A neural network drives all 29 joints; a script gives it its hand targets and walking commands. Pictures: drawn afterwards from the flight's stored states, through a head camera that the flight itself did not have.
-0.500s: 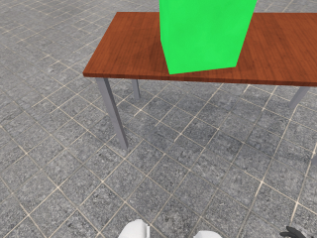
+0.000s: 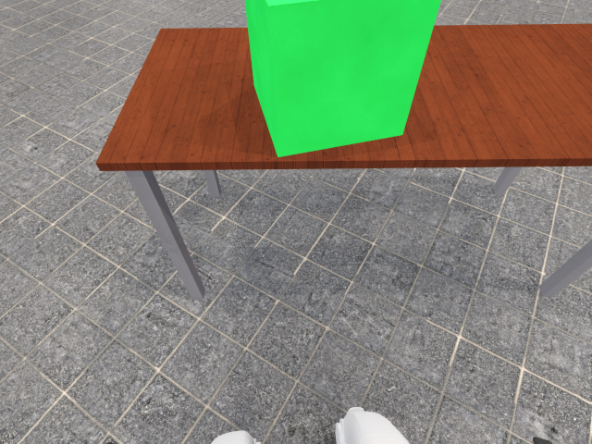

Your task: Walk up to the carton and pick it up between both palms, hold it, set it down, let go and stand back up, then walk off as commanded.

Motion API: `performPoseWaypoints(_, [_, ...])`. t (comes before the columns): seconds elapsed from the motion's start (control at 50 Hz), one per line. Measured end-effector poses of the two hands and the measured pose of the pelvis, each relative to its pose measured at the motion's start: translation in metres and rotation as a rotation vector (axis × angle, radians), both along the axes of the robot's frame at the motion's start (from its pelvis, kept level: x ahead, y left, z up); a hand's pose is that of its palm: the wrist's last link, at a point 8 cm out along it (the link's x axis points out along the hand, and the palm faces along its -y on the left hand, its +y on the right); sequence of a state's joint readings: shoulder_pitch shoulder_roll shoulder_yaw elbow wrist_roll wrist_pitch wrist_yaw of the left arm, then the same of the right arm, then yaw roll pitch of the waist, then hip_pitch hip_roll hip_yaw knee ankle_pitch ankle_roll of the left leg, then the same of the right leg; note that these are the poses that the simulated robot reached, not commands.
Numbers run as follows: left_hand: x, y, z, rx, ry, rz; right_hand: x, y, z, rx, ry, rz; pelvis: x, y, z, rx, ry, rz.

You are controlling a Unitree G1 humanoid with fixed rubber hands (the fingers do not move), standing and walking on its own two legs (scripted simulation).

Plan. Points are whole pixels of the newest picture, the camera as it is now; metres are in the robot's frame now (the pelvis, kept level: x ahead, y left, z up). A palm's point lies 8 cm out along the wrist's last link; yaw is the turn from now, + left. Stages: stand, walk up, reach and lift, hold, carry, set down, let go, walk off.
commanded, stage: walk up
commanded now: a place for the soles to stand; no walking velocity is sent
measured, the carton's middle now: (326, 47) +0.80 -0.06 +0.11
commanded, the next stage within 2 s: none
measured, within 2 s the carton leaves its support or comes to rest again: neither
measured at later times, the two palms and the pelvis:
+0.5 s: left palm out of the picture +0.15 +0.34 -0.12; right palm out of the picture +0.12 -0.28 -0.07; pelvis +0.07 +0.05 +0.00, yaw +0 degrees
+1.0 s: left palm (102, 377) +0.23 +0.31 -0.09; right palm (536, 386) +0.20 -0.33 -0.10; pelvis +0.15 +0.00 +0.00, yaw +0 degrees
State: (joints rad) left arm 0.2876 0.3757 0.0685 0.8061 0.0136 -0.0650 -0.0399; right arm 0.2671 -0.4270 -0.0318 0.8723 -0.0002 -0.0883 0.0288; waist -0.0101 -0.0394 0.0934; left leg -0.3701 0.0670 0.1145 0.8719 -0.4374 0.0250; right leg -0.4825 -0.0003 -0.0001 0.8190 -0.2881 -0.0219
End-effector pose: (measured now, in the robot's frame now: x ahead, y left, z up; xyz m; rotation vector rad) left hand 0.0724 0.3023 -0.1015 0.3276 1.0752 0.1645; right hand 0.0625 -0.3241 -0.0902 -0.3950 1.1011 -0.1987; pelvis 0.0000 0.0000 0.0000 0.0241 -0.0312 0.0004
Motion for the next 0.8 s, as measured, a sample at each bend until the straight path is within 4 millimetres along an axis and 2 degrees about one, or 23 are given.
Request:
performPoseWaypoints(0.1, [0.006, 0.002, 0.013, 0.034, -0.017, 0.035, 0.026, 0.002, -0.006, 0.031, -0.004, 0.018, 0.016, -0.005, 0.003, -0.012, -0.017, 0.012])
performPoseWaypoints(0.22, [0.014, 0.017, 0.018, 0.053, -0.007, 0.044, 0.048, 0.009, -0.008, 0.029, -0.01, 0.033, 0.033, 0.006, 0.003, -0.029, -0.022, 0.017])
performPoseWaypoints(0.3, [0.02, 0.032, 0.011, 0.039, 0.007, 0.056, 0.06, 0.023, -0.005, 0.01, 0.005, 0.044, 0.043, 0.021, 0.001, -0.055, -0.008, 0.027])
performPoseWaypoints(0.36, [0.024, 0.044, -0.004, 0.012, 0.029, 0.069, 0.069, 0.036, 0.0, -0.013, 0.004, 0.05, 0.051, 0.034, -0.003, -0.066, 0.0, 0.03])
performPoseWaypoints(0.42, [0.04, 0.046, -0.015, -0.02, 0.055, 0.043, 0.069, 0.045, 0.008, -0.032, -0.027, 0.018, 0.061, 0.044, -0.003, -0.043, -0.009, 0.003])
performPoseWaypoints(0.5, [0.073, 0.043, -0.015, -0.053, 0.02, 0.02, 0.062, 0.048, 0.022, -0.057, -0.003, -0.022, 0.075, 0.047, 0.005, -0.045, -0.015, -0.002])
performPoseWaypoints(0.58, [0.097, 0.036, -0.017, -0.074, 0.003, 0.013, 0.064, 0.044, 0.03, -0.071, 0.015, -0.042, 0.088, 0.043, 0.008, -0.038, -0.012, -0.008])
performPoseWaypoints(0.66, [0.114, 0.025, -0.019, -0.076, 0.003, 0.004, 0.072, 0.034, 0.029, -0.072, 0.026, -0.05, 0.1, 0.034, 0.007, -0.023, -0.003, -0.013])
performPoseWaypoints(0.8, [0.146, 0.0, -0.012, -0.026, 0.009, -0.038, 0.082, 0.002, 0.004, -0.037, 0.055, -0.073, 0.122, 0.006, -0.002, 0.001, 0.009, -0.036])
